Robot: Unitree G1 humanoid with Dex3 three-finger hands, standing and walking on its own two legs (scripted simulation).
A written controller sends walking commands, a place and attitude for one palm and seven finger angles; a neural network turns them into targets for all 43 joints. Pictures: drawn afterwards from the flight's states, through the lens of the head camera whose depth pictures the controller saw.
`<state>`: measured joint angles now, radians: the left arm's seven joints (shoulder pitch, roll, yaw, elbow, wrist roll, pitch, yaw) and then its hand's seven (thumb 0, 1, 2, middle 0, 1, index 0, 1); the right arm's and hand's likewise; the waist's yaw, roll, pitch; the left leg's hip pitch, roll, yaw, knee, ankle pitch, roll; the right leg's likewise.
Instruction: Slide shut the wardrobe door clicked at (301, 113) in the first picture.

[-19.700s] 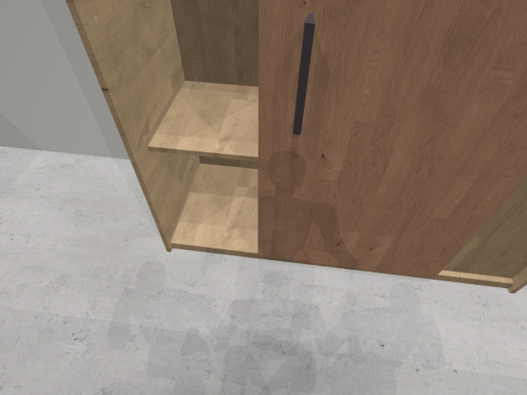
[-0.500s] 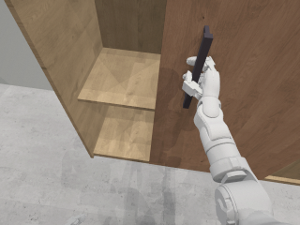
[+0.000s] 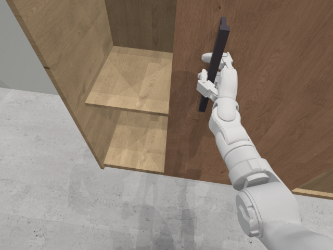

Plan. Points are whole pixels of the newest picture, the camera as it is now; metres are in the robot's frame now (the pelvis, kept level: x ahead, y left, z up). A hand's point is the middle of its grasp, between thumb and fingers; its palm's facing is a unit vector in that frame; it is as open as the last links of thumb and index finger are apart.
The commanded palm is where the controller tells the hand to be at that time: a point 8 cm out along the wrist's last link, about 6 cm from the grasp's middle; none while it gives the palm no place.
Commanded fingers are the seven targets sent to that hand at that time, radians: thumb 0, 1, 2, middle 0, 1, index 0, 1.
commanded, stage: step sideways, sliding the door along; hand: right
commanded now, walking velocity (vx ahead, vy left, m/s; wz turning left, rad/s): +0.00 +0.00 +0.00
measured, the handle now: (210, 71) +0.53 -0.05 +0.13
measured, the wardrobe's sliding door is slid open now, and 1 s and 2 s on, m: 0.38 0.35 0.06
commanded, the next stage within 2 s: none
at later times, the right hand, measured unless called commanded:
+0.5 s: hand (201, 83) +0.47 -0.02 +0.14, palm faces -0.03 +0.99 -0.13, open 6.0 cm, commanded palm +0.46 -0.04 +0.14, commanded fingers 0.00 -0.90 -0.90 0.45 1.40 0.45 1.40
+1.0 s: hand (185, 81) +0.48 +0.01 +0.13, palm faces +0.20 +0.97 -0.16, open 6.3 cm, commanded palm +0.46 +0.04 +0.14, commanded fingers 0.00 -0.90 -0.90 0.45 1.40 0.45 1.40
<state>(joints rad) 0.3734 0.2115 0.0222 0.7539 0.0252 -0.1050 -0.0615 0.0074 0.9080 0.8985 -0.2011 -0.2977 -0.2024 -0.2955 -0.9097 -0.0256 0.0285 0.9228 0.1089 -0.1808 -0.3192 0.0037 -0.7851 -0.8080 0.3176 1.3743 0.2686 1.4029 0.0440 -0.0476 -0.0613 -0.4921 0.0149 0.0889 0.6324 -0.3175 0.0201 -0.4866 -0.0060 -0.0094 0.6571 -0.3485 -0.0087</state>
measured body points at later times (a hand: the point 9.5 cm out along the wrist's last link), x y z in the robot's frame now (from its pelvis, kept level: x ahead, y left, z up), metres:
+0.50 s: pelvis +0.00 +0.04 +0.00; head +0.07 +0.08 +0.45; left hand +0.08 +0.27 -0.15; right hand +0.47 -0.08 +0.15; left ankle -0.01 +0.11 -0.72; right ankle -0.02 -0.10 -0.71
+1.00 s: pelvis +0.06 +0.18 +0.00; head +0.14 +0.19 +0.44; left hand +0.26 +0.37 -0.14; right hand +0.46 -0.04 +0.14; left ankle +0.12 +0.29 -0.72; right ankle +0.00 -0.01 -0.70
